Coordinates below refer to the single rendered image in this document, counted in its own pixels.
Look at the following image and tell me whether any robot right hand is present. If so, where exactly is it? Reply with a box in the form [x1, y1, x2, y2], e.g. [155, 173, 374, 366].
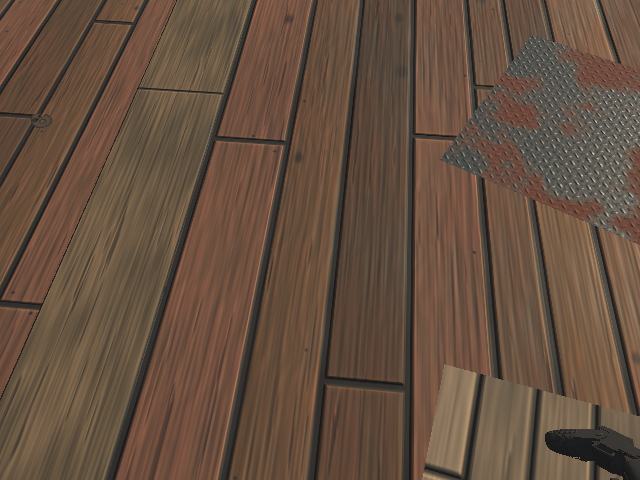
[545, 426, 640, 480]

